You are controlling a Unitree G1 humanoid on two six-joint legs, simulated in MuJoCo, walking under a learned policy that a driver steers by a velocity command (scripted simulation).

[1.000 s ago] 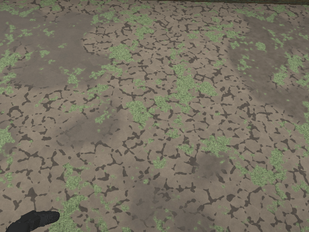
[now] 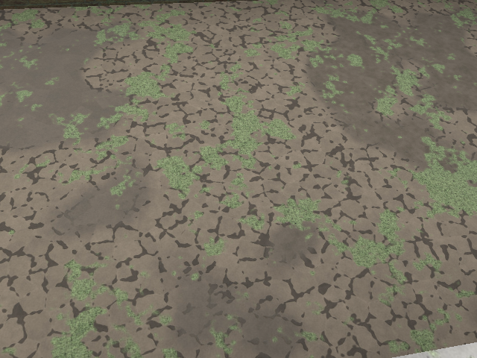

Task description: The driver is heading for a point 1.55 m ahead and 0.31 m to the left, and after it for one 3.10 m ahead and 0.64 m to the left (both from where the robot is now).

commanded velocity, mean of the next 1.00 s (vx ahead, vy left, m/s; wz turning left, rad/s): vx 0.00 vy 0.00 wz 0.32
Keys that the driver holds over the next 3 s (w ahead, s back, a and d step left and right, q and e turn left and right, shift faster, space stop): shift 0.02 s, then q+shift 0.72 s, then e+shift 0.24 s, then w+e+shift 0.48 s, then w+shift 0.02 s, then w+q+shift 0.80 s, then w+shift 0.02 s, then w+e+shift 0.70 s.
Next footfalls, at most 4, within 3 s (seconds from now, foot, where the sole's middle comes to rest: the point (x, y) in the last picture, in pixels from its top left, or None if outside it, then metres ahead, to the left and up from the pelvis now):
0.26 right None -0.02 -0.13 -0.78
0.62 left None -0.05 0.09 -0.78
1.08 right None -0.02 -0.07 -0.78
1.50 left None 0.17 0.12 -0.78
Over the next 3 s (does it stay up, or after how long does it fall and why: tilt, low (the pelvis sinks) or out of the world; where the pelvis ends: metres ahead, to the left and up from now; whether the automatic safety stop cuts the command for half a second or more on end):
stays up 0.11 0.00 -0.03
